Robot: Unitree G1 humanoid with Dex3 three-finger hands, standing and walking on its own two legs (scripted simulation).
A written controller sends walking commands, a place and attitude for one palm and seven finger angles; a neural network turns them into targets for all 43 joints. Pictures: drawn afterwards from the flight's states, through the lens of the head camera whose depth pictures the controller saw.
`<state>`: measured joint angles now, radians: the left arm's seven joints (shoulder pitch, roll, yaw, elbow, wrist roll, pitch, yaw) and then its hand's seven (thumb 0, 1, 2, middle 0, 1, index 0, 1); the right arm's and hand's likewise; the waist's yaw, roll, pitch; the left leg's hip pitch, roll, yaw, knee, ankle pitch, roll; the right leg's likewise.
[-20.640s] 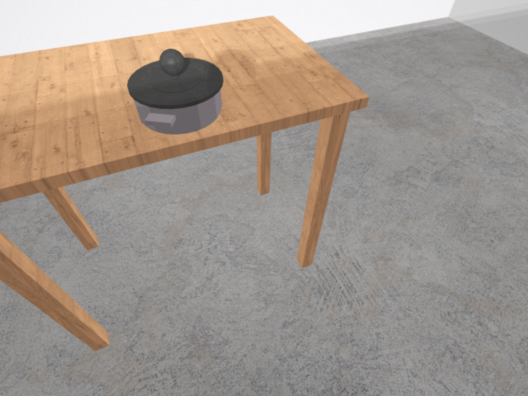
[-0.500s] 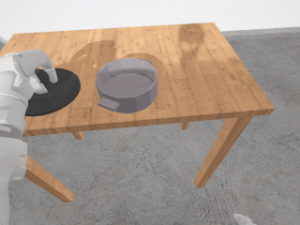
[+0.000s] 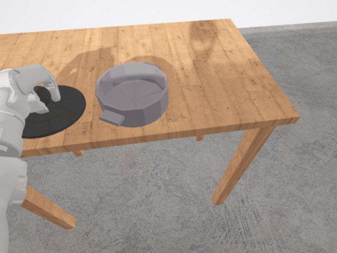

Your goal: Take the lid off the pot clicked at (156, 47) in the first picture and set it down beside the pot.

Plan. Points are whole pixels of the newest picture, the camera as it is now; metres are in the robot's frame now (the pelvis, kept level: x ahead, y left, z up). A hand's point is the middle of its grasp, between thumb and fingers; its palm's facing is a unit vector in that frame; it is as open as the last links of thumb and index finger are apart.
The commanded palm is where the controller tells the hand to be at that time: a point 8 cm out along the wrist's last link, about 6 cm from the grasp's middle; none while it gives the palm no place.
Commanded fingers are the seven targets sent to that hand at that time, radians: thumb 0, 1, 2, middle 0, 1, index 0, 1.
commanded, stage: lower the lid onto the table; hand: left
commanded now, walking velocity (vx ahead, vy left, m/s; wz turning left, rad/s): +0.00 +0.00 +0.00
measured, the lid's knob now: (39, 96) +0.47 +0.30 +0.12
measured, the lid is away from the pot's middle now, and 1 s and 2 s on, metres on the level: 0.23 0.23 0.23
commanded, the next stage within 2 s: open the fingers wide in 0.32 s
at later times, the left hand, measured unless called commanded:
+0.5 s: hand (38, 104) +0.44 +0.29 +0.12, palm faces -0.43 -0.08 -0.90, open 6.5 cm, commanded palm +0.44 +0.30 +0.17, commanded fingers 0.00 0.73 0.76 -0.80 -1.04 -0.78 -1.03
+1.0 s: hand (37, 105) +0.44 +0.30 +0.12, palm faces -0.37 -0.09 -0.92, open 7.3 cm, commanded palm +0.43 +0.30 +0.17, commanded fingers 0.00 0.12 0.85 -0.56 -0.75 -0.56 -0.75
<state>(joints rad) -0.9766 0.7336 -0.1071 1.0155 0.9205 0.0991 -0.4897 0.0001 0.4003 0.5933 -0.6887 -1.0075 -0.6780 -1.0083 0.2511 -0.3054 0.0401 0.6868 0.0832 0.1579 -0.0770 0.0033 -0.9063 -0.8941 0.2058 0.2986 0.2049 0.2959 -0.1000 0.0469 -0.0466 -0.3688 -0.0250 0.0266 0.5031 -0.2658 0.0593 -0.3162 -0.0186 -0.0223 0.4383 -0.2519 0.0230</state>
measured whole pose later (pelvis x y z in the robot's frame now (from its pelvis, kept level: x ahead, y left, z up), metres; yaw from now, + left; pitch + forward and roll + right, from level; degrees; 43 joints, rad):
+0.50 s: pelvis -0.01 +0.00 +0.00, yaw +0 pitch +9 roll -2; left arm -0.98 0.74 -0.11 1.03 0.95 0.00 -0.44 -0.01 0.41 0.59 -0.69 -1.03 -0.70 -1.02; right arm 0.22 -0.29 0.04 0.67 0.09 0.20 -0.08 0.00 -0.91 -0.89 0.21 0.30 0.21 0.30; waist -0.09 0.04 -0.06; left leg -0.43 -0.02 0.03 0.56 -0.28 0.06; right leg -0.37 -0.01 -0.02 0.49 -0.27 0.02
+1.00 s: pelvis +0.00 +0.00 +0.00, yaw -1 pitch +9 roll -2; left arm -0.90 0.74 -0.05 0.98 0.94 -0.05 -0.37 0.00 0.30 0.78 -0.68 -0.92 -0.66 -0.90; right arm 0.25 -0.30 0.03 0.68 0.09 0.23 -0.08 0.00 -0.91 -0.89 0.21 0.30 0.20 0.30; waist -0.08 0.05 -0.06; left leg -0.42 -0.02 0.04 0.54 -0.28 0.06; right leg -0.36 -0.01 -0.01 0.47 -0.26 0.02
